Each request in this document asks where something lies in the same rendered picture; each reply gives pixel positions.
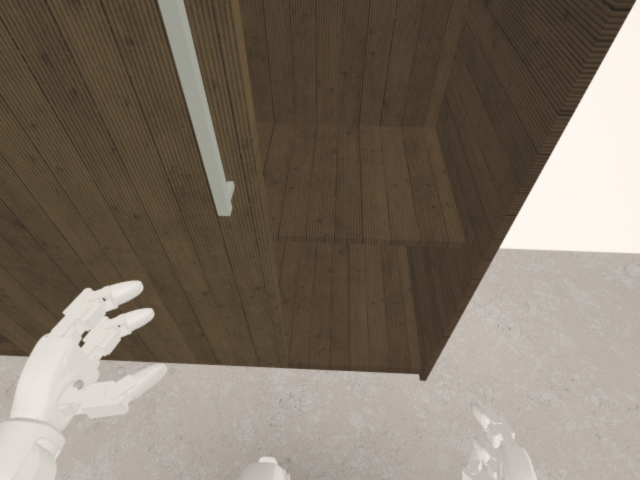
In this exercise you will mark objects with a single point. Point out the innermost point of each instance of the left robot shin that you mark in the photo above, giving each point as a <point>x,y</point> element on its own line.
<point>268,459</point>

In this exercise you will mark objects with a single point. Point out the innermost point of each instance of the left robot hand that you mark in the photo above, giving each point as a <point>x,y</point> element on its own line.
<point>45,387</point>

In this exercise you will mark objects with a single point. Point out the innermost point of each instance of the robot left forearm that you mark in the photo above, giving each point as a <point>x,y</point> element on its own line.
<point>29,449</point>

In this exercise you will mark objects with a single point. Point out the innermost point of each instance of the right robot hand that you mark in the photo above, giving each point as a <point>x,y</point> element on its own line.
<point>509,462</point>

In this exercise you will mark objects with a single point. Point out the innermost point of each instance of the handle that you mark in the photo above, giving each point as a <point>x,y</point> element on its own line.
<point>181,42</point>

